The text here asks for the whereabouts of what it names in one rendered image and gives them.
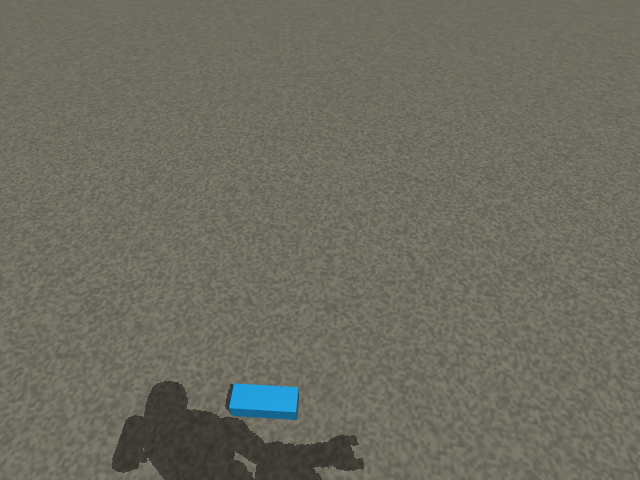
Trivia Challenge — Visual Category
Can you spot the carton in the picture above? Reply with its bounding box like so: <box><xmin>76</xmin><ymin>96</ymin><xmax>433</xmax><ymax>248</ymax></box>
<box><xmin>229</xmin><ymin>383</ymin><xmax>299</xmax><ymax>420</ymax></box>

